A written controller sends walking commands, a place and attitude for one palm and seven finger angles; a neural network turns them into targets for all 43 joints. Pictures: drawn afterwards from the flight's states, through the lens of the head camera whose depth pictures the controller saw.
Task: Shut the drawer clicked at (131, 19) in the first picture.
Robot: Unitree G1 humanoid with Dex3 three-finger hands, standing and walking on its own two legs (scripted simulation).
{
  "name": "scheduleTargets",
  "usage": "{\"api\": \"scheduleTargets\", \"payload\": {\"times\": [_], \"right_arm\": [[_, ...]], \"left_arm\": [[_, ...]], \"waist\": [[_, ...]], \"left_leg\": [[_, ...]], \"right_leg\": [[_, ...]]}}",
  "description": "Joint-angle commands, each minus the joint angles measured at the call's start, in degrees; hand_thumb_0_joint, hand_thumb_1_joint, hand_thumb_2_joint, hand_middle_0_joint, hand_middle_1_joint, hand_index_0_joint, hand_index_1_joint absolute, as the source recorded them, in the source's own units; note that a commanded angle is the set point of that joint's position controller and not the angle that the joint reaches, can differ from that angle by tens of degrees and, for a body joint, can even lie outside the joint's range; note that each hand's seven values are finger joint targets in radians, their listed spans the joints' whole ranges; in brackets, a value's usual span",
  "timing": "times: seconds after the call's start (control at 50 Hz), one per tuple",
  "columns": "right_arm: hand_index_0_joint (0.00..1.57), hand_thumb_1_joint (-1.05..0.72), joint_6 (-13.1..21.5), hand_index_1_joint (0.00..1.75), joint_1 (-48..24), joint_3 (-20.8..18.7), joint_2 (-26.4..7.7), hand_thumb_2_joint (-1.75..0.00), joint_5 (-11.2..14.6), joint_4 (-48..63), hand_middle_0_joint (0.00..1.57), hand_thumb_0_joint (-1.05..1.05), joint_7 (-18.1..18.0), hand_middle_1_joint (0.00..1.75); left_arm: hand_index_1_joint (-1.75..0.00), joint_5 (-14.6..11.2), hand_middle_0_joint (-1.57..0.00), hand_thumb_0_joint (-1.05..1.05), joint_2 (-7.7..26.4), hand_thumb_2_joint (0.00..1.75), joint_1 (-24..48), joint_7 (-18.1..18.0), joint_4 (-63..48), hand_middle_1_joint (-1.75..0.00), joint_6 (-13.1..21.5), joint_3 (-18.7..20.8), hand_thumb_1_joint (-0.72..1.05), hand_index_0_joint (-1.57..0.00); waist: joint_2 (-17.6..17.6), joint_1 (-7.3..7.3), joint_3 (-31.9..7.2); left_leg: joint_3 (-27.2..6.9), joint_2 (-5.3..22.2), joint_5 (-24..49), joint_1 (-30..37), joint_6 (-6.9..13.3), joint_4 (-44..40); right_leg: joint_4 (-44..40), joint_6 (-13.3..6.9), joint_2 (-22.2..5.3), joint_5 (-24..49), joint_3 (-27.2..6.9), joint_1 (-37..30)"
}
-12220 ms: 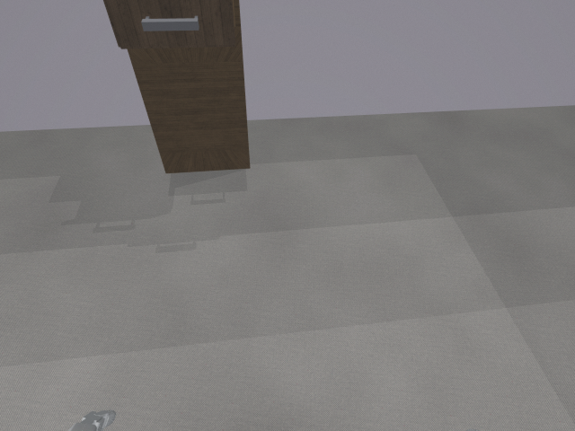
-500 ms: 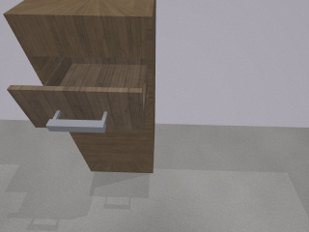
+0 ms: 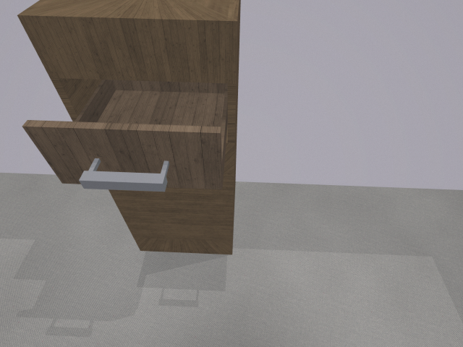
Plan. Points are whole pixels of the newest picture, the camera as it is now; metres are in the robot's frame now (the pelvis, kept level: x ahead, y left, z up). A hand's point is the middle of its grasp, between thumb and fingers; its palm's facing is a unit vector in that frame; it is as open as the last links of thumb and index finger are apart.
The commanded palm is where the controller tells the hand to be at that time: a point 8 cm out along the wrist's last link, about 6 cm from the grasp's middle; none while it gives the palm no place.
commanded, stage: look again from close up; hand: left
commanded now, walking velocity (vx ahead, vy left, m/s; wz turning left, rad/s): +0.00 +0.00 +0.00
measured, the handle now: (127, 172) +0.43 +0.25 +0.03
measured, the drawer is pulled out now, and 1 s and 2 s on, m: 0.17 0.17 0.17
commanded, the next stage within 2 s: raise the hand and make a fist in 0.12 s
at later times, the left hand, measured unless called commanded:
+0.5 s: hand (141, 295) +0.19 +0.16 +0.02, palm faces +0.07 -1.00 -0.05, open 6.6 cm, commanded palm +0.11 +0.21 -0.03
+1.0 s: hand (148, 294) +0.19 +0.14 +0.03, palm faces -0.19 -0.98 -0.05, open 4.0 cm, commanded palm +0.16 +0.23 +0.04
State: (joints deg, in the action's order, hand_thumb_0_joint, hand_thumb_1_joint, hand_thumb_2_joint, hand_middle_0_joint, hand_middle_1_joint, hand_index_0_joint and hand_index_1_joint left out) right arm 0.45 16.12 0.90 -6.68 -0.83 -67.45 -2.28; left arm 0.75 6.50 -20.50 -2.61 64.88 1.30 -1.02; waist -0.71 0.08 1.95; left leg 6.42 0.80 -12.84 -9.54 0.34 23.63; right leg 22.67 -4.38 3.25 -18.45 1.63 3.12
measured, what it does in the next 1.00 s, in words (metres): lowers itself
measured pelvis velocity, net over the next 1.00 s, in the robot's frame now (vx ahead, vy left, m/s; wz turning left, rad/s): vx -0.08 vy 0.01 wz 0.06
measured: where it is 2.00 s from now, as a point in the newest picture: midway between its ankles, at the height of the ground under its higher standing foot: outside the picture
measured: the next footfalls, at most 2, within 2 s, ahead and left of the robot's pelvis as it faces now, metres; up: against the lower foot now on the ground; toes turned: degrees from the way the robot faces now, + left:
none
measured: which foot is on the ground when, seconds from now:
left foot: down 0.00-1.00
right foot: down 0.00-1.00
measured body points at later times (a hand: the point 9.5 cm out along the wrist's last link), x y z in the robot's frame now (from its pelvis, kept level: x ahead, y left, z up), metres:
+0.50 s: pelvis -0.04 +0.01 -0.03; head -0.04 -0.02 +0.42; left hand +0.18 +0.21 +0.03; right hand +0.13 -0.25 -0.11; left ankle +0.00 +0.12 -0.74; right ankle -0.07 -0.06 -0.74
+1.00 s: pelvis -0.08 +0.01 -0.05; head -0.05 +0.00 +0.40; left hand +0.20 +0.20 +0.03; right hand +0.10 -0.18 -0.14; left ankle +0.00 +0.12 -0.74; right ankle -0.07 -0.06 -0.74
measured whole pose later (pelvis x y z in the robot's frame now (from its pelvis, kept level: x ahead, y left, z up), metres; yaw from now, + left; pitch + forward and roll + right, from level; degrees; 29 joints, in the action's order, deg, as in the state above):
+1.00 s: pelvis -0.08 +0.01 -0.05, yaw +3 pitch +5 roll -1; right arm 8.8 13.7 6.3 -11.2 2.2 -33.8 -3.1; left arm -12.5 13.6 -3.5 14.5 4.9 9.4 -0.7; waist 2.9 -0.7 -3.4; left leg 1.5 1.1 -18.2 -38.0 1.5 50.9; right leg 50.8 -4.0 2.4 -26.2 6.8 30.3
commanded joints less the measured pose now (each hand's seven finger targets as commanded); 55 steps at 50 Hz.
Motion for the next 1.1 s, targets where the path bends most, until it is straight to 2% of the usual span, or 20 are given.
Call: {"api": "scheduleTargets", "payload": {"times": [0.0,0.18,0.2,0.22,0.24,0.26,0.28,0.3,0.38,0.44,0.46,0.5,0.56,0.62,0.68,0.74,0.82,0.86,0.96,1.08], "right_arm": [[0.2,-0.9,0.89,0.3,3.62,-0.78,-5.13,-0.9,0.26,1.2,0.2,0.0,-0.21,0.3],[0.2,-0.9,1.0,0.3,3.27,-0.8,-5.32,-0.9,0.29,1.12,0.2,0.0,-0.14,0.3],[0.2,-0.9,1.88,0.3,-2.64,-0.86,-6.81,-0.9,0.64,6.31,0.2,0.0,0.55,0.3],[0.2,-0.9,9.92,0.3,1.47,-3.05,-19.59,-0.9,1.92,26.24,0.2,0.0,-1.41,0.3],[0.2,-0.9,14.49,0.3,-3.85,-1.34,-13.34,-0.9,2.13,23.33,0.2,0.0,-2.78,0.3],[0.2,-0.9,16.15,0.3,-4.42,-2.67,-14.14,-0.9,2.73,21.69,0.2,0.0,-3.09,0.3],[0.2,-0.9,16.04,0.3,-1.32,-2.82,-11.34,-0.9,3.72,20.03,0.2,0.0,-2.26,0.3],[0.2,-0.9,16.2,0.3,-2.62,-2.49,-13.2,-0.9,3.98,25.76,0.2,0.0,-2.19,0.3],[0.2,-0.9,19.55,0.3,-3.82,-2.58,-15.42,-0.9,2.25,31.3,0.2,0.0,-2.75,0.3],[0.2,-0.9,19.34,0.3,-6.46,-3.85,-15.42,-0.9,1.38,34.24,0.2,0.0,-0.76,0.3],[0.2,-0.9,18.89,0.3,-6.81,-4.31,-15.44,-0.9,1.7,35.78,0.2,0.0,0.6,0.3],[0.2,-0.9,17.41,0.3,-8.84,-4.6,-16.55,-0.9,1.46,39.81,0.2,0.0,2.14,0.3],[0.2,-0.9,12.74,0.3,-11.21,-4.6,-15.18,-0.9,1.76,46.1,0.2,0.0,2.34,0.3],[0.2,-0.9,9.69,0.3,-11.82,-3.63,-13.3,-0.9,2.04,50.68,0.2,0.0,1.52,0.3],[0.2,-0.9,9.8,0.3,-8.17,-3.4,-12.36,-0.9,1.32,48.61,0.2,0.0,0.61,0.3],[0.2,-0.9,12.85,0.3,-7.35,-2.12,-12.38,-0.9,1.42,45.82,0.2,0.0,0.12,0.3],[0.2,-0.9,15.37,0.3,-6.52,-1.01,-14.39,-0.9,2.75,43.43,0.2,0.0,-1.44,0.3],[0.2,-0.9,14.72,0.3,-6.1,-0.68,-15.53,-0.9,3.58,43.44,0.2,0.0,-2.02,0.3],[0.2,-0.9,11.64,0.3,-11.53,0.25,-14.12,-0.9,3.55,45.89,0.2,0.0,-2.23,0.3],[0.2,-0.9,13.68,0.3,-7.79,-0.33,-12.75,-0.9,1.98,45.31,0.2,0.0,0.06,0.3]], "left_arm": [[-0.3,-0.25,-0.2,0.0,5.19,0.9,-5.55,-0.37,-0.78,-0.3,0.61,0.92,0.9,-0.2],[-0.3,-0.19,-0.2,0.0,5.09,0.9,-5.9,-0.37,-0.53,-0.3,0.71,0.84,0.9,-0.2],[-0.3,1.23,-0.2,0.0,6.72,0.9,-8.38,-2.32,0.21,-0.3,2.74,1.01,0.9,-0.2],[-0.32,-10.43,-0.22,0.0,17.07,0.9,33.75,-0.58,-85.43,-0.32,13.94,0.99,0.9,-0.22],[-0.34,-7.22,-0.24,0.0,14.05,0.9,15.67,-3.25,-73.09,-0.34,10.5,2.44,0.9,-0.24],[-0.37,-7.45,-0.26,0.0,13.24,0.9,13.93,-6.13,-72.25,-0.37,8.07,1.36,0.9,-0.26],[-0.39,-7.67,-0.28,0.0,0.22,0.9,-4.27,-5.13,-54.27,-0.39,2.42,-4.14,0.9,-0.28],[-0.41,-10.01,-0.3,0.0,0.23,0.9,4.98,-3.91,-70.4,-0.41,4.29,-6.14,0.9,-0.3],[-0.5,-9.59,-0.38,0.0,-0.65,0.9,4.16,-0.08,-68.68,-0.5,11.75,-8.22,0.9,-0.38],[-0.56,-12.22,-0.44,0.0,-1.52,0.9,-8.52,7.3,-56.11,-0.56,20.33,-2.82,0.9,-0.44],[-0.58,-13.52,-0.46,0.0,1.2,0.9,-15.71,11.31,-54.2,-0.58,22.74,1.23,0.9,-0.46],[-0.62,-15.86,-0.5,0.0,5.95,0.9,-14.19,18.49,-57.47,-0.62,27.1,6.25,0.9,-0.5],[-0.69,-12.16,-0.56,0.0,13.38,0.9,-11.04,16.55,-66.22,-0.69,22.68,11.72,0.9,-0.56],[-0.75,-11.8,-0.62,0.0,9.34,0.9,2.74,10.35,-78.17,-0.75,19.97,7.56,0.9,-0.62],[-0.82,-11.69,-0.68,0.0,9.31,0.9,16.13,6.24,-88.17,-0.82,25.75,7.25,0.9,-0.68],[-0.88,-11.84,-0.74,0.0,7.5,0.9,20.02,8.94,-89.59,-0.88,31.89,1.89,0.9,-0.74],[-0.97,-13.43,-0.82,0.0,7.33,0.9,22.93,16.17,-78.9,-0.97,27.07,-3.47,0.9,-0.82],[-1.01,-13.45,-0.86,0.0,11.24,0.9,19.07,18.46,-68.61,-1.01,19.26,0.15,0.9,-0.86],[-1.12,-16.19,-0.96,0.0,17.35,0.9,19.73,13.42,-67.76,-1.12,4.47,13.68,0.9,-0.96],[-1.25,-14.85,-1.08,0.0,13.62,0.9,16.11,5.47,-83.64,-1.25,13.28,13.28,0.9,-1.08]], "waist": [[0.25,0.09,3.19],[0.29,0.25,3.76],[-2.61,1.64,5.03],[7.46,-6.98,-22.66],[19.89,-0.73,-23.37],[17.71,-1.37,-17.22],[8.45,-2.43,-9.67],[4.26,-1.82,-8.21],[-12.67,-5.57,-3.2],[-19.65,-0.33,-1.77],[-16.44,3.25,-4.66],[-8.22,4.37,-10.88],[3.61,6.99,-14.91],[4.47,3.05,-13.76],[4.52,-1.31,-15.1],[7.91,-3.87,-16.25],[1.94,-6.38,-12.81],[-3.67,-4.56,-10.24],[-3.58,4.02,-16.73],[1.5,3.35,-17.47]], "left_leg": [[-6.62,5.64,9.32,3.18,1.46,-2.83],[-6.83,5.85,9.67,3.17,1.63,-3.22],[-3.57,4.98,13.33,-4.11,0.14,13.1],[-4.67,0.1,18.25,11.8,2.96,3.0],[-4.44,1.34,27.31,16.64,3.22,1.7],[-5.6,2.26,26.23,11.84,1.58,2.47],[-6.31,3.21,21.89,6.5,2.57,2.44],[-7.73,2.17,17.26,2.7,2.74,3.4],[-8.64,-0.65,3.66,-5.65,3.2,11.33],[-8.81,-1.07,-2.64,-19.42,0.76,16.11],[-8.19,-1.73,-0.57,-20.98,0.03,17.37],[-6.31,-2.87,2.35,-22.84,-0.89,21.03],[-3.48,-3.6,2.27,-22.32,0.31,21.47],[-4.09,-2.86,-2.97,-20.77,1.53,22.14],[-6.97,-0.81,-4.47,-19.81,2.34,25.1],[-8.96,0.01,-4.02,-17.68,2.38,26.85],[-9.89,0.26,-9.76,-20.16,2.52,25.62],[-9.71,-0.12,-11.98,-23.35,2.56,24.02],[-8.87,-1.15,-7.2,-20.81,1.58,18.11],[-7.13,0.13,5.11,-11.14,1.58,14.63]], "right_leg": [[-4.83,2.33,-9.31,17.33,-7.29,7.44],[-4.88,2.11,-9.34,16.4,-7.33,8.18],[-4.26,6.92,-13.08,50.79,-11.44,9.59],[3.84,3.59,-8.23,38.64,-5.85,5.68],[5.95,1.44,-4.55,23.42,-4.61,6.38],[3.6,1.78,-4.34,11.81,-2.39,11.5],[3.79,2.65,-4.71,13.03,-0.14,12.98],[4.45,3.03,-4.72,14.82,0.6,12.13],[5.95,5.37,-4.54,7.5,-0.14,26.64],[11.69,5.47,-4.57,2.63,-0.28,31.37],[14.45,4.6,-5.0,7.48,-1.69,27.85],[19.5,3.98,-6.35,17.55,-3.71,23.85],[21.39,2.89,-5.77,13.97,-4.24,22.27],[19.29,2.61,-4.18,2.69,-4.6,28.03],[19.85,2.85,-2.9,-1.96,-5.07,32.74],[21.06,2.46,-2.09,-2.79,-3.83,36.49],[16.08,3.75,-2.57,-9.42,-5.54,35.67],[11.83,4.7,-3.29,-14.99,-7.78,33.42],[9.69,4.29,-5.51,-12.35,-7.58,20.72],[14.4,3.47,-2.7,10.19,-1.11,19.55]]}}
